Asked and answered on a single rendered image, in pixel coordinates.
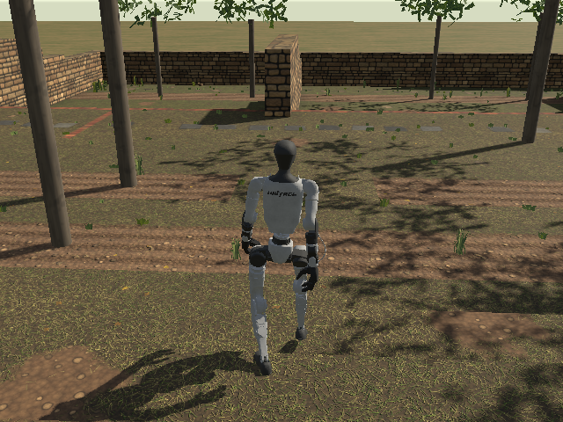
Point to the robot right shin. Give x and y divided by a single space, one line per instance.
301 307

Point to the robot left upper arm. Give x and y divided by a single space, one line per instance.
252 198

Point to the robot left forearm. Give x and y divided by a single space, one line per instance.
246 230

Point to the robot right upper arm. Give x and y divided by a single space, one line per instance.
311 203

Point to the robot right forearm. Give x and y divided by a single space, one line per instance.
312 245

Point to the left robot thigh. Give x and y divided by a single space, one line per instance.
257 267

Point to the robot left hand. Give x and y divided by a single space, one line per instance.
252 243

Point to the robot right hand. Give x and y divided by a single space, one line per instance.
313 271

